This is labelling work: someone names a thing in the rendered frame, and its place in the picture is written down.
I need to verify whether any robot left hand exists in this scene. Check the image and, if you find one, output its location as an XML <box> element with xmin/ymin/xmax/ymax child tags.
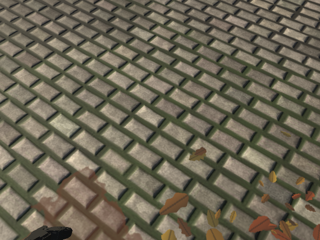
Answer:
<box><xmin>24</xmin><ymin>225</ymin><xmax>73</xmax><ymax>240</ymax></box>

